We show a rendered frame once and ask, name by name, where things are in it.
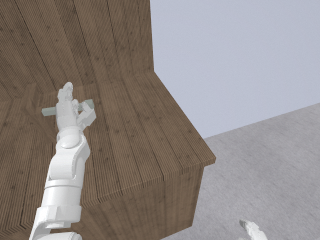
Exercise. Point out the robot left forearm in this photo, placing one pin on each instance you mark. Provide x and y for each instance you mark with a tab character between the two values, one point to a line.
61	199

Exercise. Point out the robot right hand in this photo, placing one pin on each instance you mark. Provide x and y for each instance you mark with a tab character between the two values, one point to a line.
252	229

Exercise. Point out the robot left hand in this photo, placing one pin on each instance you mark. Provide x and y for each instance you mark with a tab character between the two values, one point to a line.
66	110

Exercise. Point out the tap lever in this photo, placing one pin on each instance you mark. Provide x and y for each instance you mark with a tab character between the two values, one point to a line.
51	110

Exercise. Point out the counter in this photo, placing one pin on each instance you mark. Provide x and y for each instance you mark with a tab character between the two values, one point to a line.
143	175

